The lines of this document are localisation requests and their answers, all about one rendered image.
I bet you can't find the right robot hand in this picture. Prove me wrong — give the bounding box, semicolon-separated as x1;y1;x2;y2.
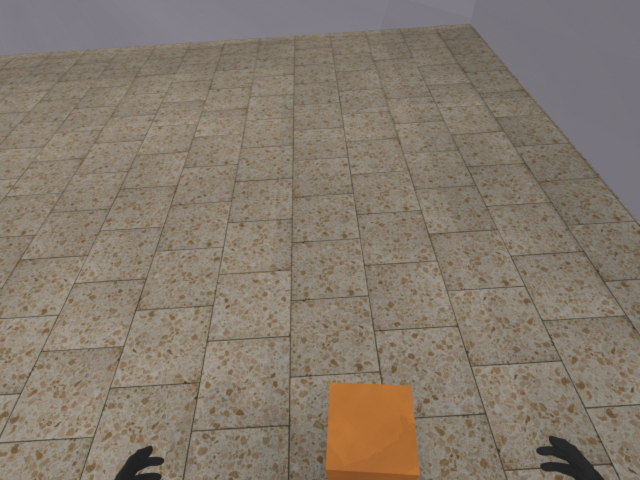
536;436;604;480

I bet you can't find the carton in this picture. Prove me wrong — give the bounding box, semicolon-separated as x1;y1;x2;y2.
326;382;420;480

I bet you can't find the left robot hand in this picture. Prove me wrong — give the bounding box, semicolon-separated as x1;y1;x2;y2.
114;446;164;480

